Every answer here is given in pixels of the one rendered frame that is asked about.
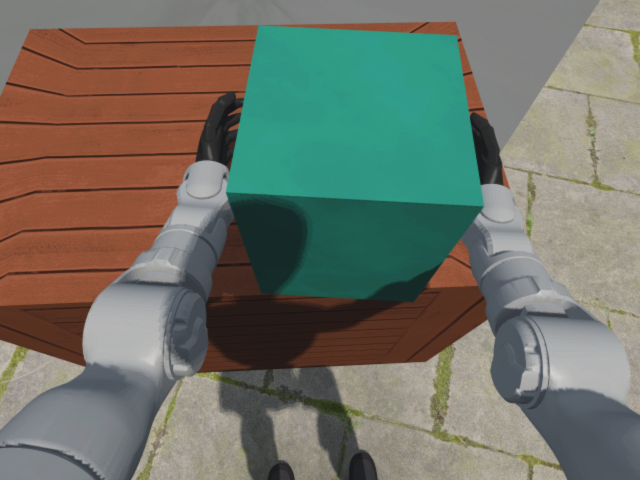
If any robot left hand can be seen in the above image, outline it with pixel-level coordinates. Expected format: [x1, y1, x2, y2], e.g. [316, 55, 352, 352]
[195, 91, 244, 166]

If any robot right upper arm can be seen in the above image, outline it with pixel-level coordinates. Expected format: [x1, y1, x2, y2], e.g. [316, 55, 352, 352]
[490, 315, 640, 480]

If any robot right hand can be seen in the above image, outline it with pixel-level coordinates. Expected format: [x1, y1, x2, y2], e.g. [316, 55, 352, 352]
[470, 112, 504, 186]

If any right robot foot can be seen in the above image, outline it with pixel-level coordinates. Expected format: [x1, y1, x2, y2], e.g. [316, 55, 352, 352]
[349, 452, 378, 480]

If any robot left upper arm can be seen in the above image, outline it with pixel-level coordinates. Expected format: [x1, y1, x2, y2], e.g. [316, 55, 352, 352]
[0, 283, 208, 480]

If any carton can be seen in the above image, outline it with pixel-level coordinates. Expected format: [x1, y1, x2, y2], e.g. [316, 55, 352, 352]
[226, 25, 484, 302]

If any robot right forearm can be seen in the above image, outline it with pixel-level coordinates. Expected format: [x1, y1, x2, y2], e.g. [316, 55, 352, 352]
[461, 184, 631, 396]

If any pedestal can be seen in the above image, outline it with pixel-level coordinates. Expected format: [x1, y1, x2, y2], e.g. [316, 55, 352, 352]
[0, 22, 524, 373]

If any robot left forearm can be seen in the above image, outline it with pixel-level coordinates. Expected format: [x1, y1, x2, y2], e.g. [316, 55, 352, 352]
[82, 160, 234, 362]

